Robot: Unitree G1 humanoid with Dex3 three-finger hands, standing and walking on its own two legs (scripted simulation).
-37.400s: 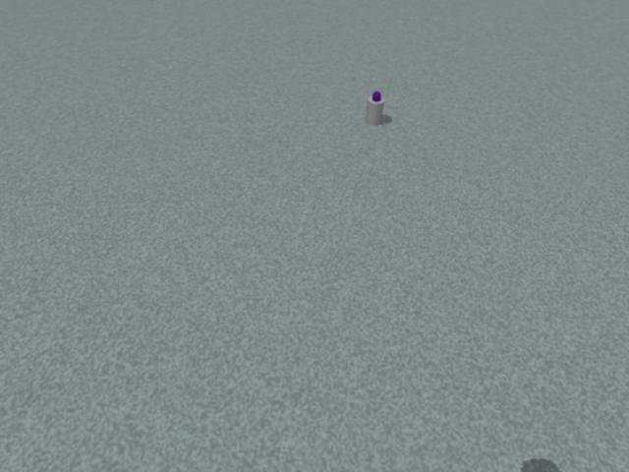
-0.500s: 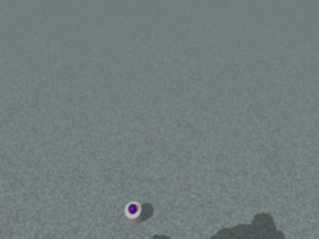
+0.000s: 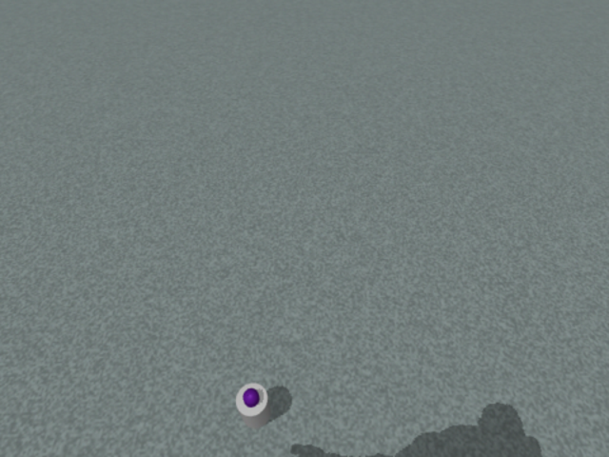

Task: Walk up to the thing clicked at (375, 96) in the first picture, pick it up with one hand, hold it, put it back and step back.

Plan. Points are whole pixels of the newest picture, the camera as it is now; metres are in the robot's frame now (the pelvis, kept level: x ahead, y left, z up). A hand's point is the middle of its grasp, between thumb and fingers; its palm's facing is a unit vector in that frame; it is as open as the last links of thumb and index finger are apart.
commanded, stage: step back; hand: left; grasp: from the side
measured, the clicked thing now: (253, 404) +0.38 +0.17 -0.69
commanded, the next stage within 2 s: none
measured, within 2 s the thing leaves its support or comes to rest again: neither
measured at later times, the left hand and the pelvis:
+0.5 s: hand out of the picture +0.05 +0.31 -0.18, palm faces -0.07 -0.93 -0.36, open 7.4 cm; pelvis -0.09 +0.05 -0.02, yaw -2 degrees
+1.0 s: hand out of the picture -0.06 +0.31 -0.16, palm faces -0.02 -0.92 -0.39, open 7.4 cm; pelvis -0.21 +0.05 -0.03, yaw -1 degrees
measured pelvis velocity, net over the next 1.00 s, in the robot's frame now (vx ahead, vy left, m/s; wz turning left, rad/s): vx -0.21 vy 0.05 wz -0.01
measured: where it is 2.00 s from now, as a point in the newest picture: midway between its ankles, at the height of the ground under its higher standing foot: outside the picture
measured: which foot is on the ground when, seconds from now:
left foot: down 0.00-0.70, up 0.72-0.98, down 1.00-1.00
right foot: down 0.00-0.26, up 0.28-0.66, down 0.68-1.00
